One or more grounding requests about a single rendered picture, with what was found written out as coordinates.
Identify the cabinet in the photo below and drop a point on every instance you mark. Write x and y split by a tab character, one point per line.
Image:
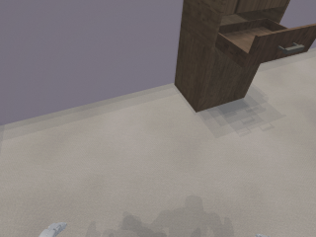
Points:
205	76

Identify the drawer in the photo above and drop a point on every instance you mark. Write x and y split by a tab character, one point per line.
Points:
254	42

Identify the robot left hand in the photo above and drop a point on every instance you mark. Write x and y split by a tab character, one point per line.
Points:
53	229

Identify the handle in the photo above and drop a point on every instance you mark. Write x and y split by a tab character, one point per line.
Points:
292	49

